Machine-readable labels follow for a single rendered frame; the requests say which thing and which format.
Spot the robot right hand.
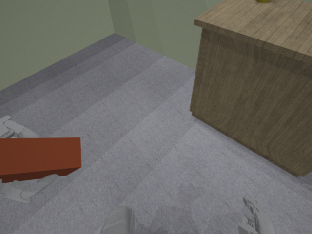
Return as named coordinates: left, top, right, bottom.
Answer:
left=238, top=196, right=277, bottom=234

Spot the sponge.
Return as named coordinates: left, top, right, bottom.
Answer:
left=0, top=137, right=81, bottom=183

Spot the robot left hand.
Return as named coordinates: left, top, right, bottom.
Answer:
left=0, top=115, right=58, bottom=204

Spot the table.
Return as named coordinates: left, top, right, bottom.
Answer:
left=190, top=0, right=312, bottom=177

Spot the robot left thigh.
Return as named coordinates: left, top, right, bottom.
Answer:
left=100, top=206, right=135, bottom=234

